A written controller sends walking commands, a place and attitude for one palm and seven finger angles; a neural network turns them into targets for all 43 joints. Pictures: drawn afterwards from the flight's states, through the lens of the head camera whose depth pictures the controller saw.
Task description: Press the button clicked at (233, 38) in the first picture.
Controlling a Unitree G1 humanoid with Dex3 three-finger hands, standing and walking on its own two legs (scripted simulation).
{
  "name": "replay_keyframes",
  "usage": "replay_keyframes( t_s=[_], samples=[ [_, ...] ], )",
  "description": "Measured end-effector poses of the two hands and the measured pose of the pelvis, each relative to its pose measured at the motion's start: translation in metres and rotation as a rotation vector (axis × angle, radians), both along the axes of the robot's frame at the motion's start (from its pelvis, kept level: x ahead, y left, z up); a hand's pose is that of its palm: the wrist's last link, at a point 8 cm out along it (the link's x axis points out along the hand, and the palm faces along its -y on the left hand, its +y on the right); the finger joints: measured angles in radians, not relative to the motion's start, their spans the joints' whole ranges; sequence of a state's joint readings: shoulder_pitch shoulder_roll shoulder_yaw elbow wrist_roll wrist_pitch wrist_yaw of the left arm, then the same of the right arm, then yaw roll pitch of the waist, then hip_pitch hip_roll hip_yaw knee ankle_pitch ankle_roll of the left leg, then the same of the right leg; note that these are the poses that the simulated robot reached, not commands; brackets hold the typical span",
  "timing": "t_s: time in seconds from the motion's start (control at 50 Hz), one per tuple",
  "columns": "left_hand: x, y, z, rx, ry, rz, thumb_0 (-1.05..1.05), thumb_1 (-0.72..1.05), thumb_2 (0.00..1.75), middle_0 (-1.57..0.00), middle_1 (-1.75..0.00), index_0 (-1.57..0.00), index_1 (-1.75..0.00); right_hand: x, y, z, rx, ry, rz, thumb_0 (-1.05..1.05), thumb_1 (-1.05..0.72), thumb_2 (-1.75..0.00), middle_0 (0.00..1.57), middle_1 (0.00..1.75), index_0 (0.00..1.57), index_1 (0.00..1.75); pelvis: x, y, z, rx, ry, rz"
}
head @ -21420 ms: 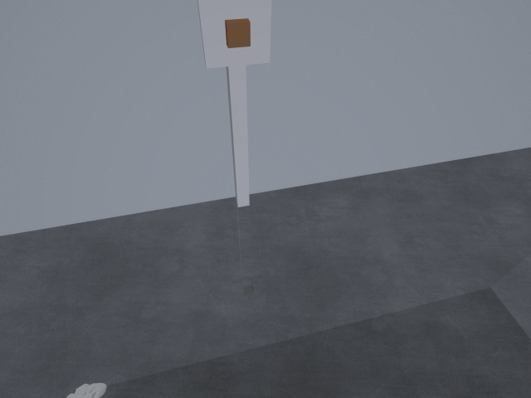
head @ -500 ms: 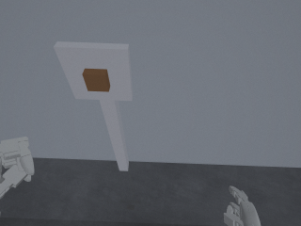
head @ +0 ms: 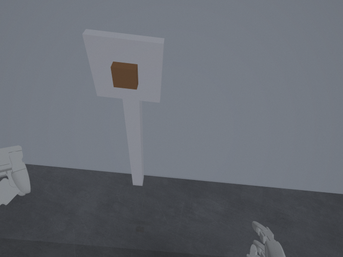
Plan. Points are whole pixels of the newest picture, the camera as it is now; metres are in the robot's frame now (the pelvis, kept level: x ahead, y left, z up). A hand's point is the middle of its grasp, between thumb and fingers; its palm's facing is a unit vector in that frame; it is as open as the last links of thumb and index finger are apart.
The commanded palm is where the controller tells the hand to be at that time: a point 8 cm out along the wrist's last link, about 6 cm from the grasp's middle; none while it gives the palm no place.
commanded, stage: step back with the hand held close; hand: left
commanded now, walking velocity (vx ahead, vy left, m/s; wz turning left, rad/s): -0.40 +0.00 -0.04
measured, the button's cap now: (125, 75) +0.58 +0.17 +0.09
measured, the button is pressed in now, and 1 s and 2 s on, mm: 0 0 0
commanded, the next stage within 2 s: stop stepping back and stand still in 0.28 s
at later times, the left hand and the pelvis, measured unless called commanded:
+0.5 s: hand out of the picture +0.07 +0.23 +0.16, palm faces +0.36 -0.83 -0.43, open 3.1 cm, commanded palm -0.01 +0.27 +0.18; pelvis -0.13 -0.01 +0.00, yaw +1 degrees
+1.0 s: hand out of the picture -0.03 +0.22 +0.17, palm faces +0.41 -0.80 -0.43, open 3.1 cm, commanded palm -0.08 +0.26 +0.18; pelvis -0.21 -0.02 +0.00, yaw +1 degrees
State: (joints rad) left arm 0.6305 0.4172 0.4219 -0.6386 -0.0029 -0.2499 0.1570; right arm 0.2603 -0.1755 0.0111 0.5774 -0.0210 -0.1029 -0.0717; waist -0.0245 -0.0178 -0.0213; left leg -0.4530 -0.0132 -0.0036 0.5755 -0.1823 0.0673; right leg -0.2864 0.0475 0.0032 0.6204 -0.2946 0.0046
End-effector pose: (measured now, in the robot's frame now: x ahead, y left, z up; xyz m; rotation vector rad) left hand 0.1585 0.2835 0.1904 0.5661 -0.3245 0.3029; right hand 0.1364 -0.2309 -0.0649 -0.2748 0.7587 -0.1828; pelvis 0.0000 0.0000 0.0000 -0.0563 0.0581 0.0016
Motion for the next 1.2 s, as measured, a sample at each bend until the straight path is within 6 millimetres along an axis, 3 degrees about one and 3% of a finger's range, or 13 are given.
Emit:
replay_keyframes(
  t_s=[0.14, 0.22, 0.34, 0.46, 0.52, 0.7, 0.84, 0.94, 1.06, 1.2],
  samples=[
    [-0.016, -0.023, -0.008, -0.022, 0.069, -0.081, 0.01, 0.90, 0.90, -1.30, -1.50, -1.31, -1.50, 0.001, 0.002, -0.003, 0.036, -0.033, 0.061, 0.01, -0.90, -0.90, 0.20, 0.30, 0.20, 0.30, -0.040, -0.006, 0.000, 0.025, 0.000, -0.051],
    [-0.042, -0.041, -0.001, 0.013, 0.093, -0.129, 0.01, 0.89, 0.90, -1.30, -1.50, -1.31, -1.50, -0.011, -0.003, 0.002, 0.070, -0.102, 0.062, 0.01, -0.90, -0.90, 0.21, 0.30, 0.20, 0.30, -0.064, -0.015, -0.002, 0.018, -0.023, -0.047],
    [-0.087, -0.036, 0.009, -0.003, 0.060, -0.040, 0.01, 0.89, 0.90, -1.30, -1.50, -1.31, -1.50, -0.051, -0.021, 0.006, 0.051, -0.038, 0.008, 0.01, -0.90, -0.90, 0.20, 0.30, 0.20, 0.30, -0.088, -0.022, 0.006, 0.063, -0.012, -0.043],
    [-0.114, -0.019, -0.009, -0.073, 0.045, 0.032, 0.01, 0.89, 0.90, -1.30, -1.50, -1.31, -1.50, -0.093, -0.029, 0.004, -0.031, -0.007, -0.005, 0.01, -0.90, -0.90, 0.20, 0.30, 0.20, 0.30, -0.118, -0.011, 0.001, 0.040, 0.001, 0.000],
    [-0.132, -0.016, -0.012, -0.060, 0.055, 0.010, 0.01, 0.89, 0.90, -1.30, -1.50, -1.31, -1.50, -0.115, -0.024, 0.004, -0.026, -0.013, -0.018, 0.01, -0.90, -0.90, 0.20, 0.30, 0.20, 0.30, -0.137, -0.009, 0.000, 0.062, -0.019, 0.014],
    [-0.190, -0.017, 0.004, -0.036, -0.005, 0.049, 0.01, 0.89, 0.90, -1.30, -1.50, -1.31, -1.50, -0.166, -0.004, -0.003, 0.056, -0.043, 0.027, 0.01, -0.90, -0.90, 0.20, 0.30, 0.20, 0.30, -0.170, -0.014, 0.002, 0.049, -0.068, 0.015],
    [-0.207, -0.009, -0.003, -0.105, -0.075, 0.052, 0.01, 0.89, 0.90, -1.31, -1.50, -1.31, -1.50, -0.193, -0.009, -0.008, 0.014, -0.055, -0.002, 0.02, -0.90, -0.90, 0.21, 0.30, 0.20, 0.30, -0.195, -0.004, -0.006, 0.046, -0.099, 0.009],
    [-0.215, -0.013, -0.003, -0.079, -0.031, 0.052, 0.01, 0.89, 0.90, -1.30, -1.50, -1.31, -1.50, -0.212, -0.007, -0.002, 0.067, -0.083, -0.026, 0.02, -0.90, -0.90, 0.20, 0.30, 0.20, 0.30, -0.202, -0.012, 0.001, 0.045, -0.110, 0.014],
    [-0.233, -0.025, -0.003, -0.058, -0.021, 0.038, 0.01, 0.89, 0.90, -1.30, -1.50, -1.31, -1.50, -0.220, -0.018, -0.013, 0.052, -0.019, 0.016, 0.01, -0.90, -0.90, 0.20, 0.30, 0.20, 0.30, -0.215, -0.021, -0.004, 0.053, -0.093, 0.022],
    [-0.241, -0.014, -0.007, -0.099, -0.010, 0.067, 0.01, 0.89, 0.90, -1.31, -1.50, -1.31, -1.50, -0.222, -0.028, -0.001, -0.024, -0.019, 0.002, 0.02, -0.90, -0.90, 0.20, 0.30, 0.20, 0.30, -0.215, -0.012, 0.002, 0.054, -0.063, 0.029]
  ],
)
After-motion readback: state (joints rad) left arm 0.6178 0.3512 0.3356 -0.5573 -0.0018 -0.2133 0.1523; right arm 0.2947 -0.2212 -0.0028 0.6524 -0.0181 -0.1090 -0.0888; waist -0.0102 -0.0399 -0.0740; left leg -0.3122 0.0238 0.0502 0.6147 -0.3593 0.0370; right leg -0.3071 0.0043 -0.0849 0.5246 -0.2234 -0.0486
